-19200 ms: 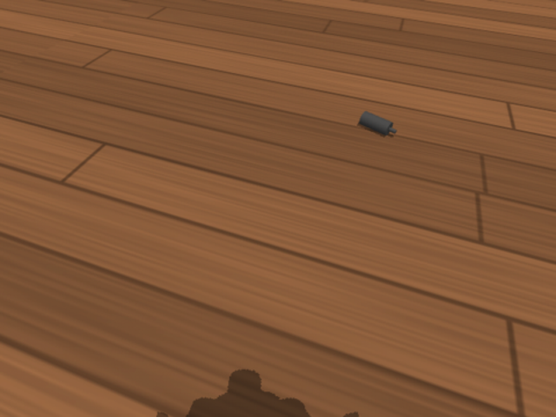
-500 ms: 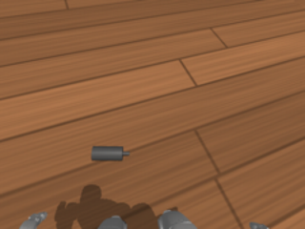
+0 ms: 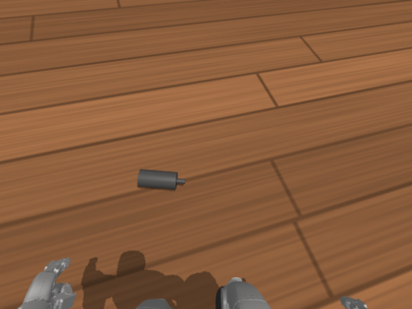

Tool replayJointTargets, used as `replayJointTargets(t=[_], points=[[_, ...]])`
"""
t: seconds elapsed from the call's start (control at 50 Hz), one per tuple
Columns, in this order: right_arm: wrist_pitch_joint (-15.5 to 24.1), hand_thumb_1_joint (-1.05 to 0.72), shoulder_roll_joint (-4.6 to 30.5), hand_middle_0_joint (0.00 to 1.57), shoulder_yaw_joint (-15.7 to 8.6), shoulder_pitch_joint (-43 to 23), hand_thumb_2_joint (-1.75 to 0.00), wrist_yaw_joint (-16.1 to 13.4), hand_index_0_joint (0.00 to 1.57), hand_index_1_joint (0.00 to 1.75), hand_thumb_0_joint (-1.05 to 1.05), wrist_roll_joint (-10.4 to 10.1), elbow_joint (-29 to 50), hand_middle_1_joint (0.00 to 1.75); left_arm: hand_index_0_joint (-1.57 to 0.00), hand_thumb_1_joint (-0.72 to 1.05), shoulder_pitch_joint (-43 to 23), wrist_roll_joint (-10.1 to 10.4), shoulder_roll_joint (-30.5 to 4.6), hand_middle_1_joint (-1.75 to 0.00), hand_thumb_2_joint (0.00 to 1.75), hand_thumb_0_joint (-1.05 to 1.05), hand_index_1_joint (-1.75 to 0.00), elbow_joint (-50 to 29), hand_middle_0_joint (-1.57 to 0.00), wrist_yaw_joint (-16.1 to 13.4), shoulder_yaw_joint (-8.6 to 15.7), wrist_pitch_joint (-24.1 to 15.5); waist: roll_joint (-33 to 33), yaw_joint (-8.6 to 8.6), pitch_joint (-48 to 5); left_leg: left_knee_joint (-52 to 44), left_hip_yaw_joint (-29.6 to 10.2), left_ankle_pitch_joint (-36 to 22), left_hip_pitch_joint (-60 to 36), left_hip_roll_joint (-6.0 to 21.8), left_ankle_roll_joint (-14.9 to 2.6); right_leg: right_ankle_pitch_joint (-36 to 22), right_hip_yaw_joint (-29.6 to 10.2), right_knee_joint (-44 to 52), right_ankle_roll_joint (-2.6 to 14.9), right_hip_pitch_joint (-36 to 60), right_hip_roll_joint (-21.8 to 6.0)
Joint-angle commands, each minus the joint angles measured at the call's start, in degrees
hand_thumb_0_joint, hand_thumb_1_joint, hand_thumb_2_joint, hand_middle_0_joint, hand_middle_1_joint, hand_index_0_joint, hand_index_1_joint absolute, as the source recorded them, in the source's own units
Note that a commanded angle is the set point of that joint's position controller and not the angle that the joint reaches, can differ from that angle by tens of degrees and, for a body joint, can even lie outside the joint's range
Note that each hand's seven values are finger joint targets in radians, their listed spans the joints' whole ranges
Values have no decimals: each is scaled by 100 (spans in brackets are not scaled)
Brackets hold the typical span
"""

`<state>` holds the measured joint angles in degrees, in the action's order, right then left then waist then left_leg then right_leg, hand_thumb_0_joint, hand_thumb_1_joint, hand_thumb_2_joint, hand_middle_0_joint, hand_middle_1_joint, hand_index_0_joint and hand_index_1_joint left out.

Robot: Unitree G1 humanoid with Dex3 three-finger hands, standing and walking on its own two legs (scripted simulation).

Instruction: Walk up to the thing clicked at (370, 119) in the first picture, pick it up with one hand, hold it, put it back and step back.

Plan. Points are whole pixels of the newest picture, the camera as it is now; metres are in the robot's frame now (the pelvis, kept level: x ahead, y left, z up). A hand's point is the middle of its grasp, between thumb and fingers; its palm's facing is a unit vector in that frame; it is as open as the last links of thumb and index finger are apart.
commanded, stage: walk up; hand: left
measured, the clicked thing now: (162, 179) +0.70 +0.19 -0.71
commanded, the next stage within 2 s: stand in 1.56 s
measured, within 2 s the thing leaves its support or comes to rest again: neither
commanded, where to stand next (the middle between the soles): +0.31 -0.02 m, yaw -1 degrees
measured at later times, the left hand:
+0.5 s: hand out of the picture -0.05 +0.24 -0.12, palm faces -0.02 -0.92 -0.40, open 7.4 cm
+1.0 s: hand out of the picture +0.02 +0.23 -0.13, palm faces -0.01 -0.93 -0.37, open 7.4 cm
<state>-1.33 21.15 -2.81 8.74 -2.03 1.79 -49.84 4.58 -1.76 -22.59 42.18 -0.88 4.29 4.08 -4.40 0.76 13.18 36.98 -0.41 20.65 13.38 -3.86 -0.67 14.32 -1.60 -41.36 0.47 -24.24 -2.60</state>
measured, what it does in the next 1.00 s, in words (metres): steps on the spot: right foot, then left foot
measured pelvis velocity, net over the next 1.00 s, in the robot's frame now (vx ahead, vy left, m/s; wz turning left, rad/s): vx -0.07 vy -0.03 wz -0.01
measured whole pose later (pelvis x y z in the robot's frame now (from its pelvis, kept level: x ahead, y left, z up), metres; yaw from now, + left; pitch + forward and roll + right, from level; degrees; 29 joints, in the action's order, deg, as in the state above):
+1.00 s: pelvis -0.07 -0.03 +0.01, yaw +0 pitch -4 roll -1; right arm -0.3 21.6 -2.5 11.7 -0.4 0.4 -53.8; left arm 9.6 -1.4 -20.6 55.3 0.0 3.0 -1.5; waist 1.4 -0.8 5.5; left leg 38.7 -4.8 21.9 14.7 1.4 0.6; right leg 14.1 1.4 -32.5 0.0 -14.2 0.5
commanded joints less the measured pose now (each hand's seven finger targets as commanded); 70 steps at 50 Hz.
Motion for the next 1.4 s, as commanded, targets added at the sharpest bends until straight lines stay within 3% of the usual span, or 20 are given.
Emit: replayJointTargets(t=[0.0, 0.08, 0.2, 0.28, 0.32, 0.36, 0.42, 0.52, 0.6, 0.62, 0.64, 0.66, 0.68, 0.88, 0.92, 0.96, 0.98, 1.1, 1.28, 1.38], points=[[145, -90, 2305, 20, -576, 192, -90, 2, 20, 30, 0, 71, 582, 30, -20, 90, 123, 21, -1047, -30, 90, 0, -30, -393, -20, -115, 356, 1, 1796, -294, -1585, -1839, -3183, -2646, 364, 3036, -1740, 2510, -837, -2538, 13, 17, 723], [223, -90, 1412, 20, -370, -415, -90, -61, 20, 30, 0, 74, 649, 30, -20, 90, 703, 108, -1040, -30, 90, 0, -30, 55, -20, 1, 399, -13, 1133, 241, -1232, -1463, -1086, -2615, -33, 1647, -951, 1259, -1106, -3251, 67, -383, 918], [224, -90, 1379, 20, -414, 74, -90, 106, 20, 30, 0, 55, 575, 30, -20, 90, 635, 53, -988, -30, 90, 0, -30, 247, -20, 141, 238, -344, 1637, -317, -1414, -1596, -1032, 418, -877, 1533, -1105, 1544, -175, -71, -245, 188, 416], [38, -90, 1483, 20, -421, -19, -90, 195, 20, 30, 0, 62, 552, 30, -20, 90, 1482, 3, -877, -30, 90, 0, -30, 915, -20, 81, 314, -555, 1513, 83, -1288, -804, -627, 550, 402, 1273, -807, 754, 232, 2230, 102, 1918, 526], [52, -90, 747, 20, -181, -18, -90, 211, 20, 30, 0, -75, 718, 30, -20, 90, 1495, -135, -1408, -30, 90, 0, -30, 880, -20, 29, 434, -661, -397, 81, -1066, 770, -142, 1048, 1953, 367, -52, 1503, -2516, 2747, 573, 2215, -924], [67, -90, 1306, 20, -394, -284, -90, 155, 20, 30, 0, -57, 545, 30, -20, 90, 567, -142, -1910, -30, 90, 0, -30, 575, -20, 32, 463, -625, -340, 153, -222, 1626, -884, 1035, 968, 454, 110, 3468, -3401, 3226, 1407, -446, -1937], [163, -90, 1141, 20, -324, 101, -90, 225, 20, 30, 0, -139, 276, 30, -20, 90, 356, -48, -1288, -30, 90, 0, -30, 583, -20, 20, 368, -731, -255, -90, -361, 1327, -844, 299, 1275, 278, 127, 1453, -1625, 2788, 886, 793, -983], [282, -90, 1093, 20, -277, 28, -90, 285, 20, 30, 0, -36, 252, 30, -20, 90, 869, -39, -1411, -30, 90, 0, -30, 685, -20, 79, 414, -718, -783, 255, -542, 103, -269, 511, 1142, 382, 164, 814, -1231, 2469, 853, 1516, -946], [423, -90, 981, 20, -310, 573, -90, 246, 20, 30, 0, -55, -38, 30, -20, 90, 739, 73, -1206, -30, 90, 0, -30, 600, -20, 97, 277, -607, -438, -44, -1227, -1579, 83, -826, -323, 163, 6, -1415, -490, 1210, 588, 1556, -704], [471, -90, 1127, 20, -384, 859, -90, 207, 20, 30, 0, -20, -115, 30, -20, 90, 825, 86, -976, -30, 90, 0, -30, 568, -20, 97, 195, -597, 15, -136, -1556, -1669, -462, -1270, -1042, 506, -94, -1506, -303, 444, 389, 1190, -516], [514, -90, 1512, 20, -474, 973, -90, 163, 20, 30, 0, 19, -101, 30, -20, 90, 717, 172, -676, -30, 90, 0, -30, 469, -20, 92, 103, -590, 1125, -184, -1753, -1936, -2144, -1585, -1362, 1611, -513, -519, 178, -570, 93, 422, 153], [504, -90, 1870, 20, -525, 868, -90, 177, 20, 30, 0, 18, -62, 30, -20, 90, 590, 194, -877, -30, 90, 0, -30, 536, -20, 52, 199, -508, 1217, -168, -1504, -2084, -3019, -453, -898, 2201, -1176, 1806, 66, -906, 100, 32, 327], [478, -90, 1999, 20, -586, 849, -90, 188, 20, 30, 0, -12, -84, 30, -20, 90, 539, 152, -1185, -30, 90, 0, -30, 578, -20, 35, 261, -491, 1161, -218, -1211, -2178, -3212, 260, -565, 2346, -1502, 2121, -216, -1112, 165, 31, 147], [329, -90, 1157, 20, -230, 57, -90, 155, 20, 30, 0, -137, 140, 30, -20, 90, 946, 110, -827, -30, 90, 0, -30, 1041, -20, 31, 199, -649, 1313, 198, -1338, -771, -833, -2283, 310, 1214, -540, -388, 352, 1738, 27, 1853, 298], [287, -90, 847, 20, -107, 34, -90, 130, 20, 30, 0, -245, 189, 30, -20, 90, 999, 29, -1225, -30, 90, 0, -30, 1072, -20, -30, 288, -692, 504, 209, -1624, -168, -666, -1221, 902, 743, -177, -955, -658, 1864, 271, 2424, -384], [165, -90, 869, 20, -168, 418, -90, 105, 20, 30, 0, -195, -57, 30, -20, 90, 53, 22, -1624, -30, 90, 0, -30, 861, -20, 5, 272, -687, -192, -103, -1339, 847, -408, 1029, 324, 363, 42, 1055, -2185, 2654, 1199, 737, -1835], [156, -90, 1016, 20, -220, 641, -90, 122, 20, 30, 0, -155, -238, 30, -20, 90, -282, 3, -1522, -30, 90, 0, -30, 726, -20, 23, 244, -660, -165, -237, -1016, 790, -361, 977, -108, 478, 63, 1347, -2171, 2629, 1275, 85, -1800], [364, -90, 1093, 20, -148, 200, -90, 149, 20, 30, 0, -56, -444, 30, -20, 90, -182, 144, -945, -30, 90, 0, -30, 1033, -20, 87, 90, -637, 55, -20, -1306, -1419, -1080, -1226, -165, 1016, -246, -356, -457, 1665, 210, 1010, -416], [387, -90, 1103, 20, -82, -146, -90, 117, 20, 30, 0, -127, -732, 30, -20, 90, -221, 209, -953, -30, 90, 0, -30, 1342, -20, 38, 73, -654, 614, 10, -1874, -1296, -692, -2828, -311, 993, -163, -1718, -124, 1598, 211, 2170, -465], [347, -90, 1029, 20, -54, -426, -90, 118, 20, 30, 0, -120, -782, 30, -20, 90, -271, 193, -927, -30, 90, 0, -30, 1481, -20, 41, 38, -617, 595, 41, -1678, -1522, -754, -2262, -171, 1012, -149, -1402, -102, 1801, 155, 2175, -449]])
